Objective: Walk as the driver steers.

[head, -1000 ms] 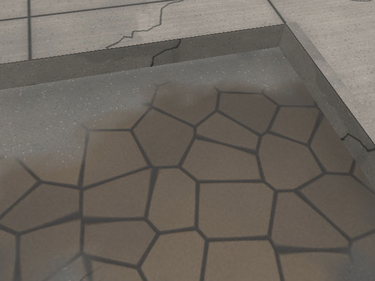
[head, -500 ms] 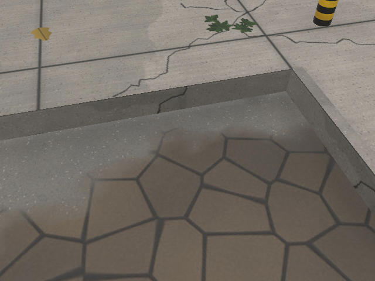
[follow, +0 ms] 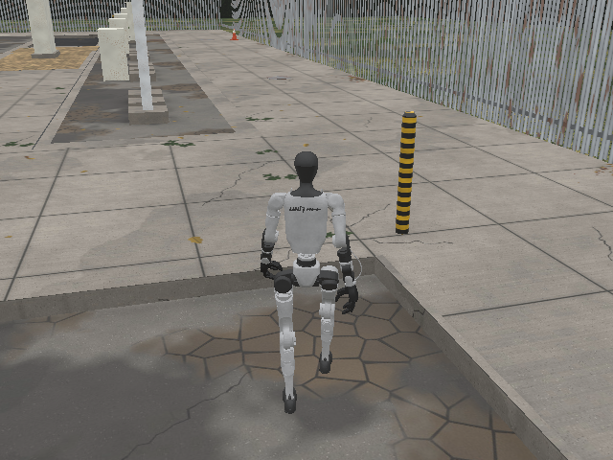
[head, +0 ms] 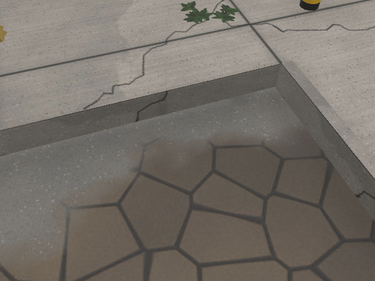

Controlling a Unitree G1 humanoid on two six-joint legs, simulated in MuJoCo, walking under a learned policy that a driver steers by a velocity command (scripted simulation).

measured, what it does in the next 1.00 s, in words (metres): walks ahead, turning left: right foot, then left foot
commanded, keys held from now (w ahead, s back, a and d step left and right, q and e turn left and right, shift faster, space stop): w+q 1.00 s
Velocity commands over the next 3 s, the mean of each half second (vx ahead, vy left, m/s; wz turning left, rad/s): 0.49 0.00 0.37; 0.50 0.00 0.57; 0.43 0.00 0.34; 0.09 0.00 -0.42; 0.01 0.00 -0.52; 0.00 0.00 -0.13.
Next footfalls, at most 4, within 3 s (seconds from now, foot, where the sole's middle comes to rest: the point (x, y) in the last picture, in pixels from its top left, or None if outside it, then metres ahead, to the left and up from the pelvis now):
0.06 right None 0.21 -0.10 -0.77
0.62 left None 0.46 0.12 -0.77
1.16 right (145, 187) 0.84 0.14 -0.77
1.58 left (78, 194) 0.82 0.40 -0.77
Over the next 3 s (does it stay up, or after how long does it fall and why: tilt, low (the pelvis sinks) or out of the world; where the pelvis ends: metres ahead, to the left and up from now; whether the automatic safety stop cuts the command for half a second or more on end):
stays up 0.74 0.23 0.01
